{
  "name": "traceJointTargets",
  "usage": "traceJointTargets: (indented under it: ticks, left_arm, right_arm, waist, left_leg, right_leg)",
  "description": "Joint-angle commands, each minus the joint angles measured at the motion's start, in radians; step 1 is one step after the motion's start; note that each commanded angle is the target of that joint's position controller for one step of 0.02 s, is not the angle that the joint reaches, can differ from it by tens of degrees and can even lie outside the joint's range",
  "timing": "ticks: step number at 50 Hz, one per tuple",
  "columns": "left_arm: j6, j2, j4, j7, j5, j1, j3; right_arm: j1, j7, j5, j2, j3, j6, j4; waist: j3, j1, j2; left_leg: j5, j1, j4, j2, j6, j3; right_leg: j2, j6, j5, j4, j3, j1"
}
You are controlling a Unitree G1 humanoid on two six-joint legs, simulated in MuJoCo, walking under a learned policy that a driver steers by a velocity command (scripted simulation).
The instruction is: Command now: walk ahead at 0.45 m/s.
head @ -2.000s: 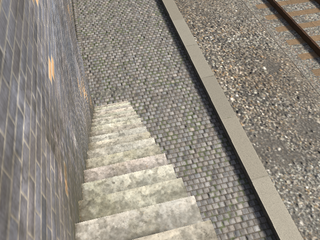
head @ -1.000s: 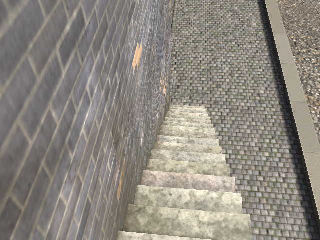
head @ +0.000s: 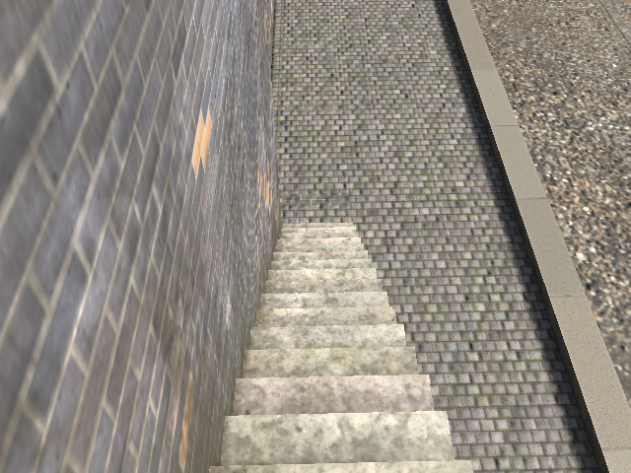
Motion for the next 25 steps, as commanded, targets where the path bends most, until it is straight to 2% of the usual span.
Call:
traceJointTargets:
  ticks: [1,2,3,4,5,6,7,8,9,10,11,12,13,14,15,16,17,18,19,20,21,22,23,24,25]
  left_arm:
    - [0.013,0.029,-0.028,-0.024,-0.047,0.087,0.021]
    - [0.014,0.034,-0.008,-0.023,-0.026,0.121,0.011]
    - [0.018,0.084,-0.011,-0.025,-0.035,0.103,0.021]
    - [0.022,0.098,0.071,-0.014,-0.019,0.332,0.028]
    - [0.020,0.145,0.084,-0.010,-0.053,0.317,0.040]
    - [0.023,0.189,0.105,-0.019,-0.068,0.418,0.058]
    - [0.021,0.259,0.140,-0.027,-0.046,0.549,0.074]
    - [0.012,0.325,0.141,-0.030,-0.026,0.586,0.107]
    - [-0.009,0.216,0.129,0.003,0.002,0.479,0.086]
    - [-0.021,0.115,0.167,0.006,0.006,0.436,0.049]
    - [-0.022,0.043,0.193,0.009,0.011,0.389,0.019]
    - [-0.023,-0.067,0.166,0.020,-0.012,0.268,-0.027]
    - [-0.031,-0.074,0.151,0.024,-0.011,0.178,-0.051]
    - [-0.047,-0.039,0.134,0.037,0.003,0.125,-0.051]
    - [-0.061,0.030,0.124,0.037,-0.008,0.111,-0.041]
    - [-0.077,0.035,0.131,0.054,-0.020,0.177,-0.049]
    - [-0.084,0.052,0.144,0.073,-0.025,0.254,-0.053]
    - [-0.087,0.083,0.142,0.088,-0.039,0.293,-0.051]
    - [-0.077,0.099,0.124,0.079,-0.029,0.261,-0.058]
    - [-0.067,0.139,0.106,0.048,-0.011,0.225,-0.051]
    - [-0.062,0.179,0.075,0.018,-0.002,0.173,-0.043]
    - [-0.058,0.208,0.038,0.008,-0.029,0.144,-0.022]
    - [-0.038,0.187,0.009,0.016,-0.085,0.128,-0.004]
    - [-0.028,0.179,0.035,0.008,-0.059,0.209,-0.018]
    - [-0.019,0.200,0.040,-0.043,0.032,0.187,-0.013]
  right_arm:
    - [-0.091,0.020,0.000,-0.163,-0.029,-0.021,-0.063]
    - [-0.089,0.049,-0.026,-0.150,-0.019,-0.013,-0.063]
    - [-0.073,0.064,0.011,-0.172,-0.024,0.002,-0.069]
    - [-0.095,0.102,-0.046,-0.228,-0.041,0.010,-0.067]
    - [-0.048,0.099,0.016,-0.189,-0.048,0.031,-0.035]
    - [0.050,0.149,-0.044,-0.224,-0.051,0.031,0.007]
    - [0.179,0.177,-0.035,-0.107,-0.038,0.022,0.020]
    - [0.029,0.169,-0.019,-0.093,-0.026,0.012,-0.105]
    - [-0.122,0.137,-0.012,-0.065,-0.017,0.016,-0.166]
    - [-0.214,0.119,-0.045,-0.073,-0.021,0.043,-0.162]
    - [-0.131,0.124,-0.050,-0.063,-0.020,0.060,-0.137]
    - [-0.029,0.133,-0.032,-0.066,-0.023,0.078,-0.068]
    - [-0.022,0.148,-0.054,-0.065,-0.020,0.106,-0.056]
    - [0.034,0.164,-0.075,-0.044,-0.005,0.128,-0.032]
    - [0.035,0.176,-0.070,-0.062,-0.007,0.130,-0.030]
    - [-0.078,0.171,-0.086,-0.114,-0.017,0.129,-0.059]
    - [-0.173,0.160,-0.083,-0.121,-0.014,0.120,-0.074]
    - [-0.218,0.148,-0.082,-0.116,-0.009,0.107,-0.090]
    - [-0.250,0.141,-0.081,-0.107,0.001,0.100,-0.109]
    - [-0.236,0.144,-0.090,-0.135,-0.002,0.099,-0.114]
    - [-0.055,0.149,-0.124,-0.150,-0.005,0.100,-0.051]
    - [0.027,0.148,-0.124,-0.189,-0.016,0.094,-0.024]
    - [-0.071,0.139,-0.068,-0.206,-0.013,0.077,-0.055]
    - [-0.024,0.123,-0.074,-0.219,-0.023,0.064,-0.019]
    - [0.389,0.109,-0.109,-0.235,-0.049,0.047,0.115]
  waist:
    - [0.128,0.063,0.105]
    - [0.152,0.056,0.136]
    - [0.184,0.040,0.072]
    - [0.078,0.125,0.091]
    - [0.169,0.101,-0.079]
    - [0.013,0.097,-0.061]
    - [-0.191,0.080,-0.222]
    - [-0.111,0.153,-0.242]
    - [0.097,0.224,-0.100]
    - [0.132,0.180,0.086]
    - [0.165,0.111,0.092]
    - [0.237,0.045,0.101]
    - [0.229,-0.008,0.037]
    - [0.157,-0.042,-0.020]
    - [0.112,-0.038,0.036]
    - [0.095,0.037,0.050]
    - [0.099,0.097,0.093]
    - [0.052,0.115,0.100]
    - [0.048,0.090,0.058]
    - [0.076,0.061,0.021]
    - [0.107,-0.022,-0.028]
    - [0.122,-0.037,0.017]
    - [0.135,0.034,0.115]
    - [0.134,0.036,0.138]
    - [0.066,-0.103,0.112]
  left_leg:
    - [-0.162,-0.645,-0.273,0.057,0.100,0.007]
    - [-0.130,-0.522,-0.160,0.113,0.127,-0.092]
    - [-0.108,-0.244,-0.075,0.134,0.174,-0.165]
    - [0.174,-0.183,0.104,0.164,0.180,-0.278]
    - [0.129,-0.028,0.258,0.100,0.185,-0.279]
    - [0.488,-0.078,0.440,0.067,0.176,-0.236]
    - [0.079,-0.468,0.846,-0.054,0.083,-0.133]
    - [-0.028,-0.908,1.175,-0.087,0.030,-0.058]
    - [0.353,-1.111,0.892,0.020,0.005,-0.264]
    - [0.478,-1.036,0.708,0.084,0.017,-0.244]
    - [0.546,-0.919,0.603,0.140,0.036,-0.213]
    - [0.792,-0.654,0.321,0.185,0.044,-0.221]
    - [0.886,-0.492,0.255,0.199,0.052,-0.127]
    - [0.982,-0.317,0.287,0.175,0.032,-0.051]
    - [1.012,-0.222,0.273,0.152,0.004,-0.012]
    - [1.149,-0.356,0.091,0.183,-0.009,-0.077]
    - [1.291,-0.415,-0.088,0.171,-0.026,-0.091]
    - [1.358,-0.281,-0.273,0.150,-0.025,-0.040]
    - [1.291,-0.022,-0.344,0.120,-0.028,0.038]
    - [1.184,0.096,-0.282,0.091,-0.044,0.069]
    - [1.147,0.195,-0.093,0.071,-0.054,0.080]
    - [0.991,0.167,-0.123,0.065,-0.077,0.092]
    - [0.840,0.087,-0.665,0.126,-0.055,0.023]
    - [0.962,0.220,-0.841,0.084,-0.032,0.085]
    - [1.109,0.673,-0.594,0.045,0.007,0.142]
  right_leg:
    - [0.074,0.069,0.038,-0.185,-0.170,0.737]
    - [0.048,0.046,0.017,-0.211,-0.100,0.693]
    - [0.040,0.039,-0.259,-0.561,-0.098,0.507]
    - [0.048,0.022,-0.117,-0.359,-0.095,0.684]
    - [0.043,0.022,-0.235,-0.969,-0.017,0.569]
    - [0.009,-0.044,-0.038,-0.716,-0.059,0.888]
    - [-0.149,-0.290,0.456,-0.316,0.086,1.334]
    - [-0.262,-0.441,0.464,-0.298,0.297,1.423]
    - [-0.333,-0.352,-0.052,-0.384,0.494,1.220]
    - [-0.265,-0.296,-0.265,-0.409,0.376,1.032]
    - [-0.236,-0.289,-0.322,-0.418,0.318,0.803]
    - [-0.232,-0.322,-0.265,-0.527,0.286,0.385]
    - [-0.178,-0.349,-0.378,-0.511,0.230,0.148]
    - [-0.086,-0.335,-0.493,-0.472,0.164,0.017]
    - [-0.068,-0.328,-0.523,-0.402,0.129,-0.043]
    - [-0.071,-0.300,-0.516,-0.337,0.138,0.142]
    - [-0.057,-0.283,-0.529,-0.226,0.147,0.257]
    - [-0.008,-0.262,-0.606,-0.151,0.100,0.255]
    - [0.027,-0.246,-0.708,-0.147,0.054,0.093]
    - [0.007,-0.262,-0.776,-0.133,0.084,0.003]
    - [-0.019,-0.266,-0.709,-0.036,0.113,-0.082]
    - [-0.043,-0.250,-0.571,0.029,0.122,0.011]
    - [-0.023,-0.193,-0.584,0.149,0.129,0.295]
    - [0.023,-0.183,-0.692,0.306,0.140,0.361]
    - [0.042,-0.157,-0.448,0.644,0.108,0.134]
